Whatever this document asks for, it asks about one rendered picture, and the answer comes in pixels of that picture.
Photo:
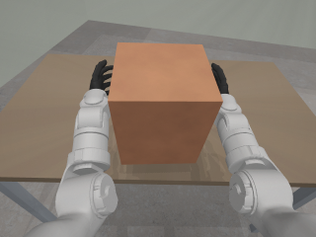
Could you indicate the robot right upper arm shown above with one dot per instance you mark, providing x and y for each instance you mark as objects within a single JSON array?
[{"x": 264, "y": 196}]

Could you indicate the table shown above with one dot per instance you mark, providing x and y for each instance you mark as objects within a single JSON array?
[{"x": 37, "y": 130}]

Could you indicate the robot left upper arm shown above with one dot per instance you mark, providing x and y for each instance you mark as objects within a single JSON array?
[{"x": 82, "y": 203}]

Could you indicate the left robot hand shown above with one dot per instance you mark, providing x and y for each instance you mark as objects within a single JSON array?
[{"x": 98, "y": 77}]

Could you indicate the robot left forearm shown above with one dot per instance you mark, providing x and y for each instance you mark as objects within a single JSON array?
[{"x": 91, "y": 137}]

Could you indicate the right robot hand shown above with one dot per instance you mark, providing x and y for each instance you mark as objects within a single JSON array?
[{"x": 220, "y": 78}]

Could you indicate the carton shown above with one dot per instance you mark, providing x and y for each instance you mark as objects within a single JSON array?
[{"x": 163, "y": 102}]

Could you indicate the robot right forearm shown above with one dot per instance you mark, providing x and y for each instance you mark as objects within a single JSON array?
[{"x": 238, "y": 140}]

